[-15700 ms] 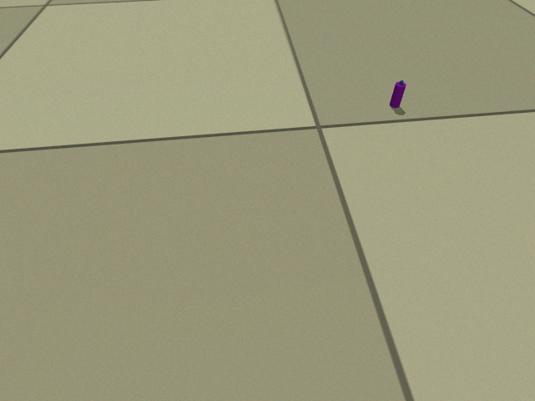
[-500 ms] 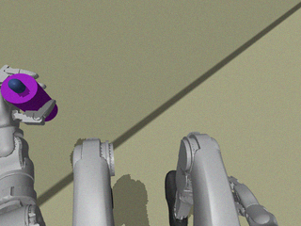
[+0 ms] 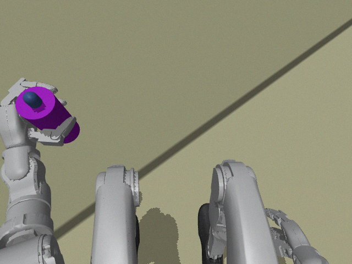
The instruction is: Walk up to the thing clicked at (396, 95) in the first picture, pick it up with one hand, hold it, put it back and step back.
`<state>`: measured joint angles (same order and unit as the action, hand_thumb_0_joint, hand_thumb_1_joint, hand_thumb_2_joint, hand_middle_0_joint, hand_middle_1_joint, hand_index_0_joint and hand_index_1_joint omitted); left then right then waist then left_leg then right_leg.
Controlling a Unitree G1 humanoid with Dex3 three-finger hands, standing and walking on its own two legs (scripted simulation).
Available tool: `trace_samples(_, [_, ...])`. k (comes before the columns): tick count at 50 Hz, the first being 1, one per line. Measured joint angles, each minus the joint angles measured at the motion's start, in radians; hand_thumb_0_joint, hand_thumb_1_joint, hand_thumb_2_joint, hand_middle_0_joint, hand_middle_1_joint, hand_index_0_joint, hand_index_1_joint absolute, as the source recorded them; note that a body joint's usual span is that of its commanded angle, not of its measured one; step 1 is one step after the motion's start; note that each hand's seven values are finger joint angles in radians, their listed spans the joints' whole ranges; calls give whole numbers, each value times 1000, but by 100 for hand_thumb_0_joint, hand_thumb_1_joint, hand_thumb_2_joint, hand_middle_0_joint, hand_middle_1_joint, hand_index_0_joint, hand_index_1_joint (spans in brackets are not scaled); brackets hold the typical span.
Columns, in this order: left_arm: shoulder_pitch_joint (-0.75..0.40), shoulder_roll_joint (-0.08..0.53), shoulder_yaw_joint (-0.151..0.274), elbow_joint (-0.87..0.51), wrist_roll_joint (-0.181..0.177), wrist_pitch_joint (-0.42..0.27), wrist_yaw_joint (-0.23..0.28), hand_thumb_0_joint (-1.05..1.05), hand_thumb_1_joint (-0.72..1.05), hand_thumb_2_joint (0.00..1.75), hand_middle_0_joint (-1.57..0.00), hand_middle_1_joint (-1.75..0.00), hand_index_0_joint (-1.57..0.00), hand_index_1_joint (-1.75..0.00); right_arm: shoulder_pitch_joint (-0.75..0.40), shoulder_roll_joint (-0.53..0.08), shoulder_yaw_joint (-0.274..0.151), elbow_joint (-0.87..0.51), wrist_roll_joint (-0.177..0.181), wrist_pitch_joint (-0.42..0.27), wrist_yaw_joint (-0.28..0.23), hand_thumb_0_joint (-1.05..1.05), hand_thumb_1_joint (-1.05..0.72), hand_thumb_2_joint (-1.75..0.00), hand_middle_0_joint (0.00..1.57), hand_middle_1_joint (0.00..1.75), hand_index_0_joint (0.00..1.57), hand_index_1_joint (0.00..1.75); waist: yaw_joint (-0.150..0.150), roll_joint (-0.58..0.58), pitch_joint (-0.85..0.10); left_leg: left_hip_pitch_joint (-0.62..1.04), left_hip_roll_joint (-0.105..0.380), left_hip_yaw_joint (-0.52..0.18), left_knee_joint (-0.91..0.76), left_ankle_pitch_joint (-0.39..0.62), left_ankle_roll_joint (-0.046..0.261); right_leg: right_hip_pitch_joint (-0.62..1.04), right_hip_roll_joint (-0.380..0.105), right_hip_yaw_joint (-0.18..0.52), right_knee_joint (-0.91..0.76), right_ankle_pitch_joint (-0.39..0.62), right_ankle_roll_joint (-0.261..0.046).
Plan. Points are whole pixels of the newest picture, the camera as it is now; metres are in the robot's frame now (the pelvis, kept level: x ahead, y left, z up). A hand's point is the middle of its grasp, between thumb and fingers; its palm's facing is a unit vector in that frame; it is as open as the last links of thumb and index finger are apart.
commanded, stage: settle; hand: left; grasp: from the side
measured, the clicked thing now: (50, 116) +0.42 +0.27 -0.04
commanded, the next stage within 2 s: lift in 0.34 s
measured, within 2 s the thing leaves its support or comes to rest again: neither
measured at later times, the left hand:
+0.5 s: hand (51, 104) +0.43 +0.26 -0.01, palm faces +0.26 -0.96 -0.05, open 9.0 cm
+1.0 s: hand (31, 94) +0.41 +0.25 +0.07, palm faces +0.23 -0.97 -0.04, open 9.0 cm
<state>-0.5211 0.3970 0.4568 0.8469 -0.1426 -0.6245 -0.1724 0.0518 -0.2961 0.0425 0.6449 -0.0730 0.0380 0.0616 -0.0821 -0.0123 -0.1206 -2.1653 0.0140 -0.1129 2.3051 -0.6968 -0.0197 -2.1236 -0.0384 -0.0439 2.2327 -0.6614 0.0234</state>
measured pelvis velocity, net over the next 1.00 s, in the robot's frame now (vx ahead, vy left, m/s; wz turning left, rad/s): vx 0.00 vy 0.00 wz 0.03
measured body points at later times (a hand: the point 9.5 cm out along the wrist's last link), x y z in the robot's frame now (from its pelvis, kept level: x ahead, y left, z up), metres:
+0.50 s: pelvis +0.00 +0.00 +0.01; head +0.20 +0.05 +0.42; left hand +0.41 +0.31 -0.01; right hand +0.15 -0.27 -0.11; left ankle +0.08 +0.13 -0.33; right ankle +0.11 -0.13 -0.33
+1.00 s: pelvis +0.00 +0.00 +0.07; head +0.18 +0.03 +0.48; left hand +0.39 +0.30 +0.08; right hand +0.17 -0.26 -0.05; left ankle +0.08 +0.13 -0.33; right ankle +0.10 -0.13 -0.33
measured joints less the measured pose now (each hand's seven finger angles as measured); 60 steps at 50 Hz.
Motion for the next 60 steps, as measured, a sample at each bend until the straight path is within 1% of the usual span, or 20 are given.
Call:
trace_samples(18, [-48,-3,10,53,15,-11,11,0,-29,114,-76,-110,-76,-113,28,7,-7,18,-1,-4,-2,1,-91,-90,21,30,20,30,-8,3,-10,27,2,12,-36,-1,1,21,-1,8,-28,-3,-1])
trace_samples(27, [-62,-1,13,64,23,-4,12,0,-30,114,-76,-110,-77,-113,32,6,-10,17,-1,1,-4,1,-91,-90,21,30,20,30,-12,6,-12,38,2,14,-49,0,0,30,-1,9,-38,-3,-2])
trace_samples(32, [-47,-7,5,27,9,7,-7,0,-30,114,-77,-109,-77,-112,38,7,-16,18,7,1,-7,1,-92,-90,21,30,20,30,-8,8,-16,52,2,18,-63,1,0,42,-2,12,-50,-3,-2])
trace_samples(36, [-26,-16,-3,-4,-3,29,-20,0,-30,114,-77,-108,-78,-111,44,8,-20,10,18,2,-14,1,-93,-90,21,30,20,30,-3,14,-26,69,3,20,-83,3,1,59,-2,11,-69,-2,-2])
trace_samples(39, [-4,-28,-11,-40,-7,52,-18,0,-30,114,-77,-108,-78,-111,50,10,-24,0,28,1,-19,1,-93,-90,21,30,20,30,2,19,-36,88,3,21,-106,5,1,79,-3,11,-92,0,-2])
trace_samples(46, [53,-52,-39,-136,-29,95,-8,0,-30,114,-77,-109,-78,-111,54,16,-30,-20,50,-7,-33,1,-93,-90,21,30,20,30,15,24,-56,152,5,27,-182,14,1,141,-5,9,-164,7,-5])
trace_samples(53, [120,-79,-77,-269,-47,156,20,0,-30,114,-77,-109,-77,-112,54,22,-41,-41,73,-17,-49,1,-92,-90,21,30,20,30,32,28,-66,244,10,34,-279,19,3,231,-4,8,-259,12,-5])
trace_samples(60, [188,-100,-116,-399,-47,232,72,0,-30,114,-77,-109,-77,-112,56,31,-49,-53,94,-21,-67,1,-91,-89,21,30,20,30,45,33,-69,371,13,43,-398,22,5,358,-5,6,-377,15,-4])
